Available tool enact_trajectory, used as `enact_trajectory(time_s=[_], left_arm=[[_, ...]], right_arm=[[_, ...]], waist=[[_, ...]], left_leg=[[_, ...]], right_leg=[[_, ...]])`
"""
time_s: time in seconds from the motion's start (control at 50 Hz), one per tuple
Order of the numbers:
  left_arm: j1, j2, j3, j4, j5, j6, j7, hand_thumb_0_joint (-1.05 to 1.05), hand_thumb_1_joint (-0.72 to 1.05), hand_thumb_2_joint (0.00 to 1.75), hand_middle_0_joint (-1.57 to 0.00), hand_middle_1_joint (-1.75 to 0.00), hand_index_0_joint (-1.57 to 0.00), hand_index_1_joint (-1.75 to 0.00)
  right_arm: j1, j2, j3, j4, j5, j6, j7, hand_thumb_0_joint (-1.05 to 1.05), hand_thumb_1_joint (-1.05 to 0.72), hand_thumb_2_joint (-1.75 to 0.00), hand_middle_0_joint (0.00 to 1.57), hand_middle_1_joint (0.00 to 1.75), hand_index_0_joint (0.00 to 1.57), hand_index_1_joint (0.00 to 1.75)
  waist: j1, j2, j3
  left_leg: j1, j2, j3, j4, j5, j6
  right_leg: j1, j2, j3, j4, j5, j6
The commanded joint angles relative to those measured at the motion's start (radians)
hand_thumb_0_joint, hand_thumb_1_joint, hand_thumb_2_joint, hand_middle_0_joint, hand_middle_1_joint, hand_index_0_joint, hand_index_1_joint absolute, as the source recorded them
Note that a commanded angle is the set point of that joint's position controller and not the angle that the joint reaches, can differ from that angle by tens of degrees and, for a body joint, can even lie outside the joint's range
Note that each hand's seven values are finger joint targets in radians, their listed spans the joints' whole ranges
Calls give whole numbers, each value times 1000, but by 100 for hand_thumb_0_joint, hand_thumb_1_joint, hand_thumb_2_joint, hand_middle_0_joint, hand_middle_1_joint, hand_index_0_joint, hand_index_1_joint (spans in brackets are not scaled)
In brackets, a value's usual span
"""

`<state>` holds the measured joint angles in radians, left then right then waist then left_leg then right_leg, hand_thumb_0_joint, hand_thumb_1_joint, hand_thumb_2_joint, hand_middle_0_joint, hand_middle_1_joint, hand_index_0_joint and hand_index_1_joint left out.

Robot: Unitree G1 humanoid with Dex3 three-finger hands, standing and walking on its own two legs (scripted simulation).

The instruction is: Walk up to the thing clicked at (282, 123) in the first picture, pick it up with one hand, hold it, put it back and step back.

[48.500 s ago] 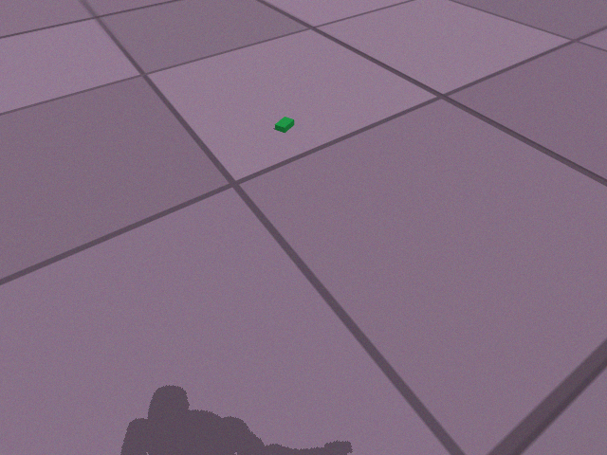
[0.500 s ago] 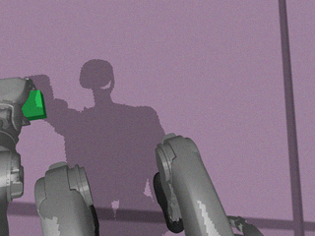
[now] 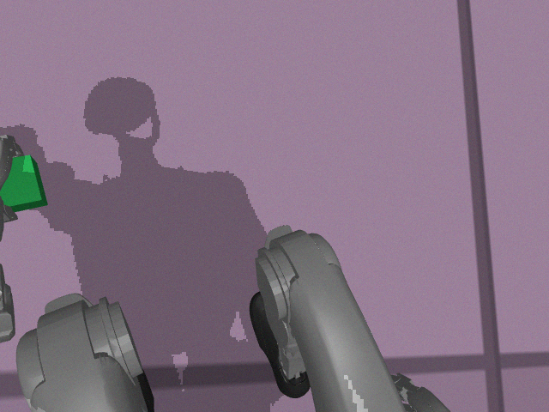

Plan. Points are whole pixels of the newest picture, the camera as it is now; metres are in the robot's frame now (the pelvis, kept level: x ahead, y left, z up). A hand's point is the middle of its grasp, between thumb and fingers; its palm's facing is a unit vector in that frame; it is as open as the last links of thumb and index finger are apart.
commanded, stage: rest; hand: left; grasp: from above
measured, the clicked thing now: out of the picture +0.48 +0.27 -0.24
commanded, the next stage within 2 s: open in 1.08 s
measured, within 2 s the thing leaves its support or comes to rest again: rests again in 0.72 s
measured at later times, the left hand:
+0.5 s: hand (4, 194) +0.47 +0.26 -0.24, palm faces -0.46 -0.11 -0.88, open 9.6 cm
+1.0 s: hand (13, 195) +0.47 +0.25 -0.26, palm faces -0.47 -0.11 -0.88, open 9.6 cm
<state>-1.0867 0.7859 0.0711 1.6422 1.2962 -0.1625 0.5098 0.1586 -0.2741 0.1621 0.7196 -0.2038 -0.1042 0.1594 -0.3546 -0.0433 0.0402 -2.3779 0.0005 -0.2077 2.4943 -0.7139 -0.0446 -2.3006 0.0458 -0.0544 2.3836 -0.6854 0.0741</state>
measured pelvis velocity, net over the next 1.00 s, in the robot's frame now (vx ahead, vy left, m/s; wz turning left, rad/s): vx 0.00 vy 0.01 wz -0.07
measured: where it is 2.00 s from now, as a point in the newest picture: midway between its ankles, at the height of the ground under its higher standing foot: (218, 395)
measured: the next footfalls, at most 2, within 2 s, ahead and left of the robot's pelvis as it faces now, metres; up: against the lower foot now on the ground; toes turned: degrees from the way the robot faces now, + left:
none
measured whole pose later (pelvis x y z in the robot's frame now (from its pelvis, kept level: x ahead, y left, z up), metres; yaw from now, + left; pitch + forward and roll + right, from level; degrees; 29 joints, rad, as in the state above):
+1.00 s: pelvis +0.00 +0.01 +0.00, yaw -4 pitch +30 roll -13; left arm -1.13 0.92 0.07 1.79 1.29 -0.17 0.63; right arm 0.11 -0.33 0.29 0.69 -0.26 -0.22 0.25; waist -0.42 -0.12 0.15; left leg -2.35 0.01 -0.28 2.55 -0.74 -0.04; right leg -2.26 0.07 -0.11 2.38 -0.67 0.08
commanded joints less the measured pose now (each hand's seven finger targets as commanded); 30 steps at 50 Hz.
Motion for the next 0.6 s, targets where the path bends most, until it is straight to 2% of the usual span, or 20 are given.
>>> enact_trajectory(time_s=[0.0,0.02,0.04,0.08,0.1,0.12,0.14,0.16,0.18,0.2,0.24,0.28,0.32,0.38,0.4,0.44,0.5,0.54,0.56,0.58], left_arm=[[-328,248,26,-163,-16,0,50,0,61,61,-99,-52,-101,-50],[-301,220,8,-106,-18,3,48,0,63,62,-101,-53,-103,-51],[-335,221,9,-119,-24,-2,51,0,65,61,-102,-52,-104,-50],[-324,230,12,-108,-18,-7,53,0,64,61,-102,-51,-104,-50],[-329,214,-5,-85,-15,-7,48,0,64,62,-102,-51,-104,-49],[-363,275,25,-175,-13,-18,58,0,64,62,-102,-50,-104,-49],[-308,272,33,-124,-6,-10,63,0,65,62,-104,-51,-105,-50],[-315,263,26,-152,-13,-14,68,0,67,61,-104,-50,-106,-49],[-310,236,7,-113,-5,-15,71,0,67,61,-104,-52,-106,-50],[-328,229,0,-101,-9,-19,76,0,68,61,-104,-52,-106,-50],[-326,252,14,-86,-6,-20,87,0,68,60,-104,-51,-107,-49],[-314,278,26,-90,-6,-22,98,0,67,61,-106,-48,-107,-47],[-328,272,20,-109,1,-23,110,0,68,61,-105,-50,-107,-49],[-344,232,-11,-62,3,-17,112,0,67,59,-104,-50,-106,-48],[-364,282,14,-112,-3,-22,123,0,67,59,-104,-49,-106,-48],[-308,295,30,-79,-12,-13,134,0,68,62,-106,-50,-107,-49],[-346,242,-15,-41,4,-9,132,0,66,62,-103,-51,-105,-50],[-362,261,-9,-34,-7,-8,125,0,66,58,-102,-50,-105,-48],[-361,294,1,-43,-18,-11,131,0,64,59,-102,-50,-103,-48],[-334,287,6,-8,-15,-5,132,0,65,62,-103,-50,-104,-49]], right_arm=[[231,-287,-77,4,-3,-11,0,0,-90,-90,20,30,20,30],[220,-284,-70,3,-4,-13,3,0,-90,-90,20,30,20,30],[214,-290,-67,5,-3,-18,4,0,-90,-90,20,30,20,30],[218,-298,-65,0,-8,-21,7,0,-90,-90,20,30,20,30],[218,-292,-57,4,-11,-27,12,0,-90,-90,20,30,20,30],[222,-307,-60,0,-10,-25,11,0,-90,-90,20,30,20,30],[222,-309,-58,-3,-11,-27,10,0,-90,-90,20,30,20,30],[214,-299,-53,-6,-10,-27,14,0,-90,-90,20,30,20,30],[212,-298,-46,0,-17,-31,21,0,-90,-90,20,30,20,30],[199,-299,-46,2,-15,-32,23,0,-90,-90,20,30,20,30],[206,-315,-41,-6,-19,-39,26,0,-90,-90,20,30,20,30],[204,-319,-43,-5,-25,-45,29,0,-90,-90,20,30,20,30],[200,-315,-37,-6,-25,-48,34,0,-90,-90,20,30,20,30],[189,-321,-28,-1,-32,-62,49,0,-90,-90,20,30,20,30],[189,-332,-31,-2,-32,-63,47,0,-90,-90,20,30,20,30],[190,-334,-28,-9,-30,-64,48,0,-90,-90,20,30,20,30],[185,-332,-17,1,-40,-68,59,0,-90,-90,20,30,20,30],[187,-345,-15,-1,-40,-77,64,0,-90,-90,20,30,20,30],[180,-346,-11,-1,-36,-79,62,0,-90,-90,20,30,20,30],[186,-353,-9,-7,-41,-83,64,0,-90,-90,20,30,20,30]], waist=[[-11,420,-749],[-19,399,-721],[-30,398,-702],[-38,406,-678],[-53,393,-662],[-32,431,-714],[-24,430,-697],[-24,460,-728],[-46,457,-699],[-52,434,-685],[-63,419,-636],[-49,446,-639],[-50,469,-657],[-87,457,-619],[-69,468,-659],[-50,478,-651],[-95,469,-629],[-100,454,-604],[-82,454,-626],[-92,444,-596]], left_leg=[[528,15,133,-236,273,62],[516,17,130,-224,261,63],[510,15,131,-226,248,63],[501,16,128,-220,246,61],[500,19,126,-206,238,64],[523,18,124,-220,266,60],[536,16,125,-211,288,55],[559,20,120,-227,301,52],[565,22,120,-217,299,51],[541,25,112,-214,276,55],[504,18,121,-196,253,60],[516,22,116,-209,252,56],[552,24,106,-226,261,49],[552,28,102,-205,250,53],[562,29,99,-207,265,52],[552,26,102,-219,278,50],[563,33,92,-209,272,48],[543,31,91,-196,255,54],[526,33,90,-199,252,56],[532,30,90,-200,255,54]], right_leg=[[437,17,-148,-210,318,-95],[418,21,-150,-206,314,-96],[401,20,-155,-210,301,-97],[406,21,-159,-208,296,-99],[403,25,-158,-205,299,-94],[432,24,-160,-210,315,-96],[420,20,-162,-200,328,-102],[443,25,-162,-195,339,-99],[426,25,-168,-188,345,-99],[407,32,-173,-189,330,-98],[405,25,-171,-203,318,-96],[407,28,-173,-202,309,-97],[400,30,-183,-193,311,-100],[386,35,-187,-186,314,-96],[404,33,-187,-192,328,-95],[417,30,-185,-193,334,-96],[401,39,-196,-186,335,-96],[402,36,-194,-191,324,-90],[422,40,-189,-200,323,-91],[414,34,-194,-197,322,-90]])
